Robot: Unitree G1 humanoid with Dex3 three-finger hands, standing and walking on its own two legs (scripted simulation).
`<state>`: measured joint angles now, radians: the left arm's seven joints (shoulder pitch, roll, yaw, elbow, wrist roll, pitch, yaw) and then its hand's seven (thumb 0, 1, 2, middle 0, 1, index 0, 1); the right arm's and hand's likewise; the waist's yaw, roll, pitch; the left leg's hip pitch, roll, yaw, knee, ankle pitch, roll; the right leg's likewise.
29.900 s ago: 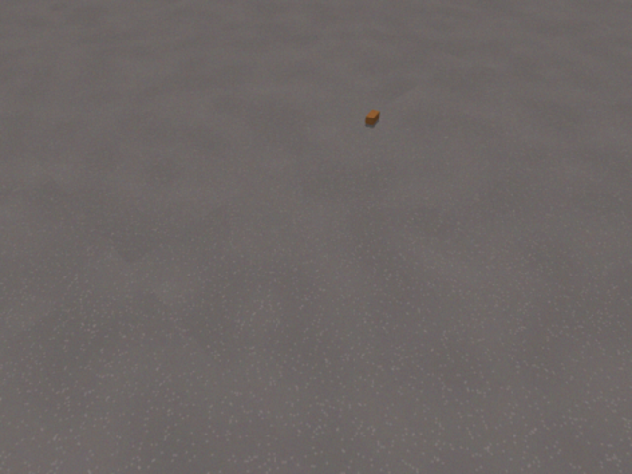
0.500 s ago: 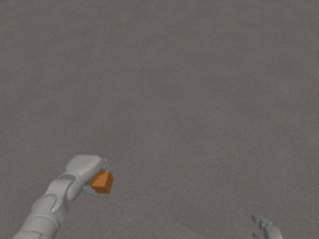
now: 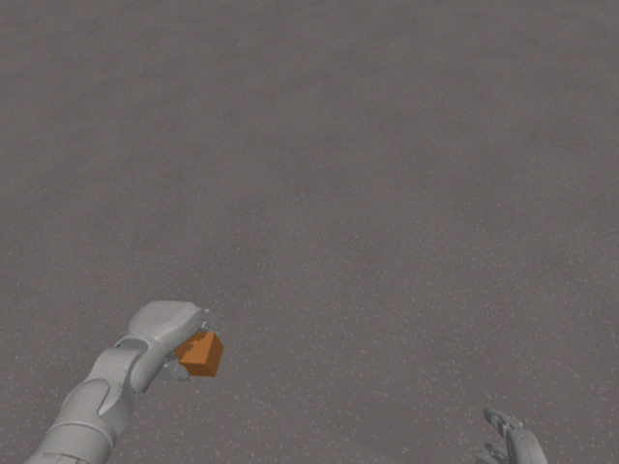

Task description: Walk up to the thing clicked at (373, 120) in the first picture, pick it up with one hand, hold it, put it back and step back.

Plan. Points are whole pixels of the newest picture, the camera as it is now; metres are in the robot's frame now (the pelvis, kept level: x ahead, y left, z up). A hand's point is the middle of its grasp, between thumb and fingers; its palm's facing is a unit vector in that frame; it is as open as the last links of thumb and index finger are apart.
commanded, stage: hold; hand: left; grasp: from above
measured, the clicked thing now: (187, 353) +0.30 +0.21 -0.06
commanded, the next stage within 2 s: crouch in 0.40 s
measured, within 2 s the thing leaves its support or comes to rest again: neither
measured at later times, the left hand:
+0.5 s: hand (172, 348) +0.29 +0.22 -0.03, palm faces -0.47 +0.00 -0.88, open 7.7 cm
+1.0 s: hand (190, 371) +0.31 +0.24 -0.15, palm faces -0.42 +0.09 -0.90, open 7.9 cm
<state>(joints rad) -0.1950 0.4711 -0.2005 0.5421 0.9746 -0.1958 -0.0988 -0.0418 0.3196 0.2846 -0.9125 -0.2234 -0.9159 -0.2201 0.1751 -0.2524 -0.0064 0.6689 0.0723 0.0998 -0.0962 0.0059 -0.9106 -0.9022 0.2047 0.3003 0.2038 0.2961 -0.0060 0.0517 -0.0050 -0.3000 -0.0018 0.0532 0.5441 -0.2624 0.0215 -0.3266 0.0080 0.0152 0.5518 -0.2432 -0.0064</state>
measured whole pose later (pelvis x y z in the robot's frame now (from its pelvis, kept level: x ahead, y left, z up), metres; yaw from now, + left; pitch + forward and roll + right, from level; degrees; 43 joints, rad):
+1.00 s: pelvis -0.02 +0.00 -0.07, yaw +1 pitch +17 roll -1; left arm -0.42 0.47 -0.17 0.93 1.21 -0.31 0.23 -0.03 0.33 0.34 -0.83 -0.33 -0.85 -0.31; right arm 0.18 -0.27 -0.06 0.66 0.02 0.15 -0.02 0.00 -0.91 -0.90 0.21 0.30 0.21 0.30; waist -0.04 0.02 -0.13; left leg -0.92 0.01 0.02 1.10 -0.46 0.03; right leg -0.92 0.01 -0.03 1.07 -0.43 -0.01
